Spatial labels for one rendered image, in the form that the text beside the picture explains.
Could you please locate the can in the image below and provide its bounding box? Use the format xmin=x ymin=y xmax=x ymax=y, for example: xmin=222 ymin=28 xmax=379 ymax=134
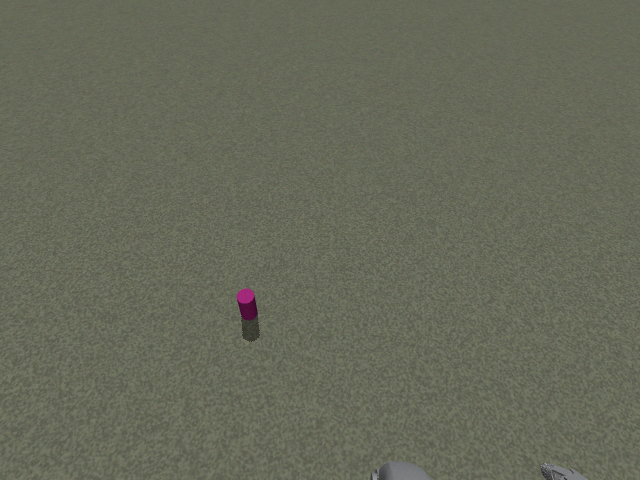
xmin=237 ymin=289 xmax=258 ymax=320

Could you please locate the right robot hand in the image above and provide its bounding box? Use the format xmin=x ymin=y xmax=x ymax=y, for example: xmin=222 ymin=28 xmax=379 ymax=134
xmin=540 ymin=463 xmax=587 ymax=480

